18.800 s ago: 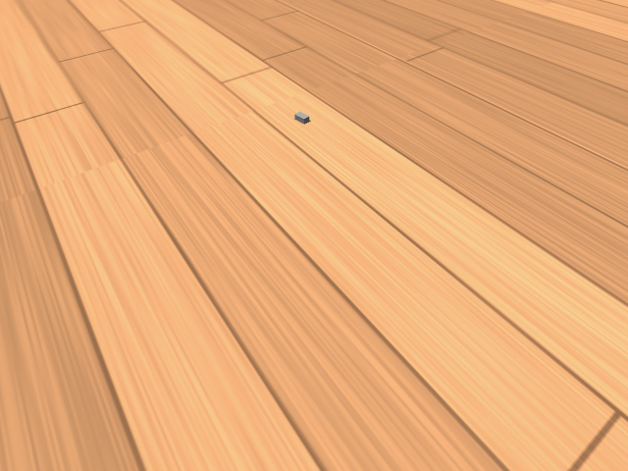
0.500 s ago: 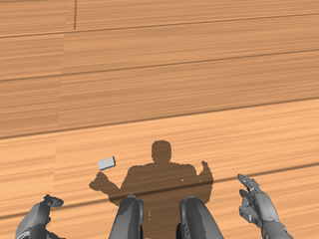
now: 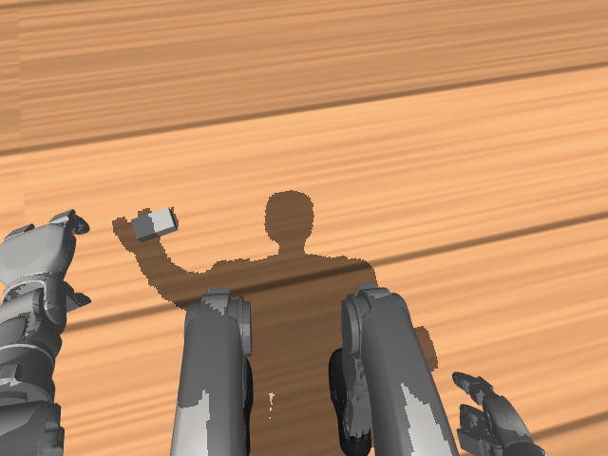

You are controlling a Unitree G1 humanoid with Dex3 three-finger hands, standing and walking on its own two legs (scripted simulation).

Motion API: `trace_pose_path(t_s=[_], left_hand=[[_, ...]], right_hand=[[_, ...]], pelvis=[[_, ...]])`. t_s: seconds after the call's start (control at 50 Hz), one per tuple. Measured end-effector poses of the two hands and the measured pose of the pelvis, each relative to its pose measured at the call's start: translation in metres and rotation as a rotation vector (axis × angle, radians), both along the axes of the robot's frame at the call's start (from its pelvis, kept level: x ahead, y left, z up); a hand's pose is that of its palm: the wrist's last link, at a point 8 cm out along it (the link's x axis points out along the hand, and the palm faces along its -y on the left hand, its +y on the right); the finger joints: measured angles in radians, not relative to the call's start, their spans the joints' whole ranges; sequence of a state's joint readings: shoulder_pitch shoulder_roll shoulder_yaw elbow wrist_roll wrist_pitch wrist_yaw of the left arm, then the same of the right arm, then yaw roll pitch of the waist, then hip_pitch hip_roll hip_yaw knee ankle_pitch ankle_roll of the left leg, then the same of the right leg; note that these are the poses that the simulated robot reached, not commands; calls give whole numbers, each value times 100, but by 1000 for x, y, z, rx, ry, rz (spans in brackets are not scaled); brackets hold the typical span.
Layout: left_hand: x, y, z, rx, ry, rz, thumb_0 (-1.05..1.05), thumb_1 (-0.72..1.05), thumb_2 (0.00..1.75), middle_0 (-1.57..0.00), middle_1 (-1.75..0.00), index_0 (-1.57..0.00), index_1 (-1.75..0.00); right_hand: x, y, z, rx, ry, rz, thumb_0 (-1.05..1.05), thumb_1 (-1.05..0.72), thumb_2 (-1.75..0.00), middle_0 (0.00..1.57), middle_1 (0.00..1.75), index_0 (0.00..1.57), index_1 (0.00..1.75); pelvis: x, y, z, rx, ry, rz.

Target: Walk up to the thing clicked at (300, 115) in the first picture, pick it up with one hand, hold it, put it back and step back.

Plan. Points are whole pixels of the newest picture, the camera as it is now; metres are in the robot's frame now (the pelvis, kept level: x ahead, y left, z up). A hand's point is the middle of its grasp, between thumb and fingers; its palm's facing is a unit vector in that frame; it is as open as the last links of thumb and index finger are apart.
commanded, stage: rise first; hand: left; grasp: from above
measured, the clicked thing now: (154, 225) +0.50 +0.31 -0.40
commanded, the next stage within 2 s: none
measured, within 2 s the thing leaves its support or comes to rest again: neither
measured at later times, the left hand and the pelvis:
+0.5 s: hand (93, 246) +0.41 +0.35 -0.23, palm faces -0.41 -0.17 -0.90, open 11.9 cm; pelvis +0.00 +0.01 -0.06, yaw -3 degrees
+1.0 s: hand (108, 236) +0.44 +0.35 -0.27, palm faces -0.40 -0.19 -0.90, open 12.2 cm; pelvis +0.01 +0.01 -0.09, yaw -5 degrees
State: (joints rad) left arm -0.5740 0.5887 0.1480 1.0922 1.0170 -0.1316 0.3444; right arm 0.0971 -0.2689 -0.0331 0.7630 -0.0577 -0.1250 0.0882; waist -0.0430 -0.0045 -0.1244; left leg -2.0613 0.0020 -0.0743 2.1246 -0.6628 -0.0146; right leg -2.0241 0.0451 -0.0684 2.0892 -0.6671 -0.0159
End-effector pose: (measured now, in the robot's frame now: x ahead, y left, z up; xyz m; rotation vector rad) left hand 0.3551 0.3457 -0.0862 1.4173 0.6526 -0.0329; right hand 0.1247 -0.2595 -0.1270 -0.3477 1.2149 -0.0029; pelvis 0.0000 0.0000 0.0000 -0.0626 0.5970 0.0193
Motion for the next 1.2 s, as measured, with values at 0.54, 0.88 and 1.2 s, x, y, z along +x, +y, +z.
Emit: trace_pose_path(t_s=[0.54, 0.88, 1.2], left_hand=[[65, 4, -88, 18, 13, 19, 0, -17, 70, -38, -76, -40, -74], [85, 3, -122, 9, 8, 24, 0, -21, 72, -35, -79, -37, -77], [95, 4, -140, 0, 9, 21, 0, -23, 73, -33, -82, -35, -80]], right_hand=[[-56, 2, -42, -53, 160, -26, 0, -89, -90, 20, 30, 20, 30], [-59, 3, -65, -35, 210, 11, 0, -90, -90, 20, 30, 20, 30], [-66, 1, -64, -56, 237, 30, 0, -90, -90, 20, 30, 20, 30]], pelvis=[[3, 10, -65, -42, 9, -19], [8, 8, -89, -55, -4, -37], [9, 10, -99, -73, -20, -47]])
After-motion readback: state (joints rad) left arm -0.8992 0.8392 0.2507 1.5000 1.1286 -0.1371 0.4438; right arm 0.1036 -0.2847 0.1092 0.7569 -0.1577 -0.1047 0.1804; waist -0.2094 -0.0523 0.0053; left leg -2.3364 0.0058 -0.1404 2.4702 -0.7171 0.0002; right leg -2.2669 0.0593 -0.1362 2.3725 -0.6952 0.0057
